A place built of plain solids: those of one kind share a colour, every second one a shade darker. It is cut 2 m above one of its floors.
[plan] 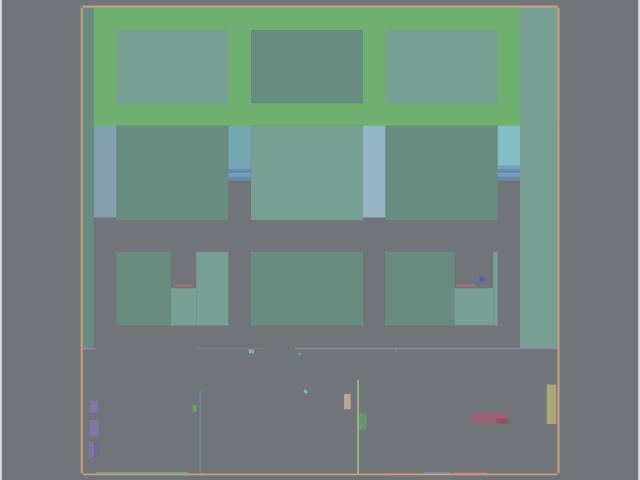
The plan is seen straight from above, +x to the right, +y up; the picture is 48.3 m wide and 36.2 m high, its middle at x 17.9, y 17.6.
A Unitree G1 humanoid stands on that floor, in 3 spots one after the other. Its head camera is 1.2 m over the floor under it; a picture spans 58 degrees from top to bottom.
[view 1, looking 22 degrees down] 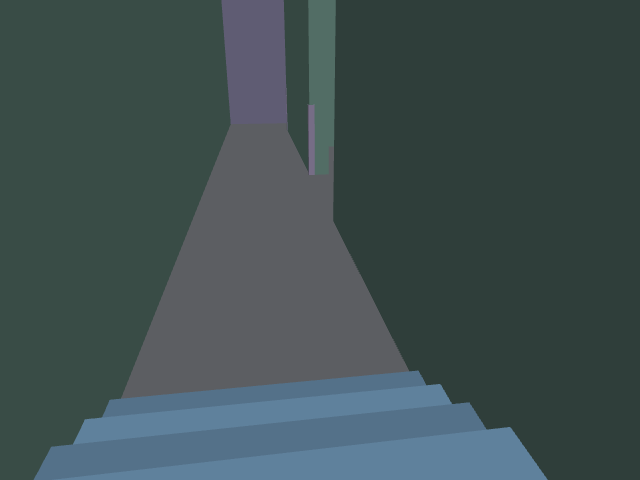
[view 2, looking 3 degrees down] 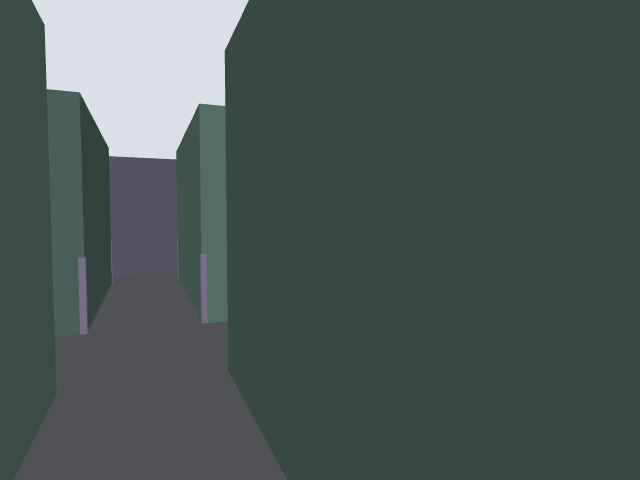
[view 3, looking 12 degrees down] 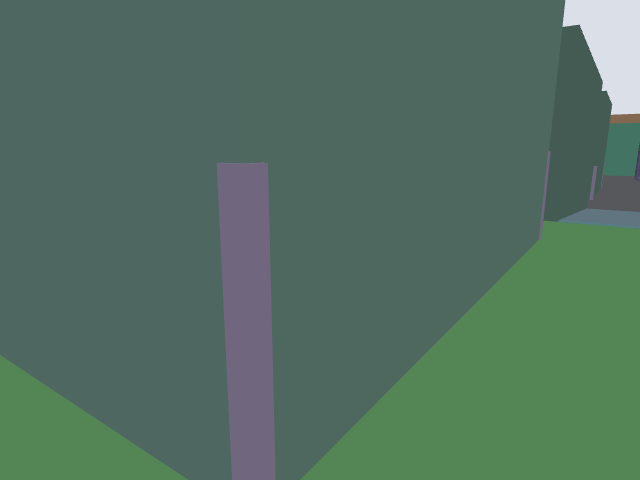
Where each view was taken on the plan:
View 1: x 32.14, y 24.01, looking -98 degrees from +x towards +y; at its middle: ground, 4.70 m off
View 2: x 11.84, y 24.01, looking -112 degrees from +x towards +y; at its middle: units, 2.28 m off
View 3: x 1.69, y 34.29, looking -55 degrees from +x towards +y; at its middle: units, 1.52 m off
